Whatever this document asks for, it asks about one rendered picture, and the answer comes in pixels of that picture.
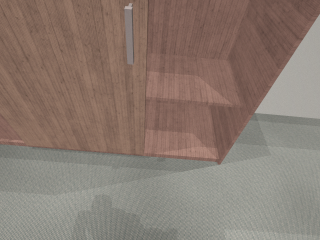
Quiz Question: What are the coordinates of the wardrobe door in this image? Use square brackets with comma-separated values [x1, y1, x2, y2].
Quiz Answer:
[0, 0, 149, 155]
[0, 113, 22, 140]

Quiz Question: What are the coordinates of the handle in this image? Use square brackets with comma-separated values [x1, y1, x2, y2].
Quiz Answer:
[124, 3, 134, 65]

